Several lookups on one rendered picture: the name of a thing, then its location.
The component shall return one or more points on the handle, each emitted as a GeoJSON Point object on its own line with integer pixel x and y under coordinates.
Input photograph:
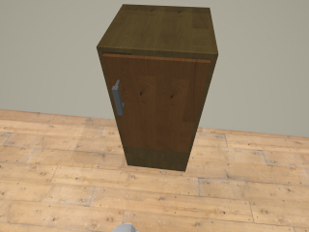
{"type": "Point", "coordinates": [117, 98]}

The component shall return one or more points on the cupboard door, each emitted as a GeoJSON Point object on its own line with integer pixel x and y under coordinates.
{"type": "Point", "coordinates": [162, 96]}

